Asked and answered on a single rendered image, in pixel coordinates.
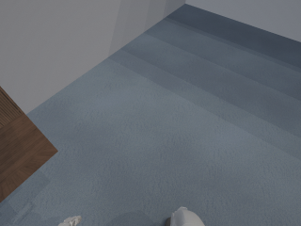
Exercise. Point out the drawer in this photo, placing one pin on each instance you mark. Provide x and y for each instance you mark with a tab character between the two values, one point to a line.
8	109

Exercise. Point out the robot left hand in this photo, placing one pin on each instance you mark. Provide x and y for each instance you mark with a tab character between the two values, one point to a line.
71	221

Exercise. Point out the cabinet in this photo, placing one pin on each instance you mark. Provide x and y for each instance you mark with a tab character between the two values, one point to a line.
23	150

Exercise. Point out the right robot thigh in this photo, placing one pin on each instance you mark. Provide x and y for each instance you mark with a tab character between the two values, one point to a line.
184	217

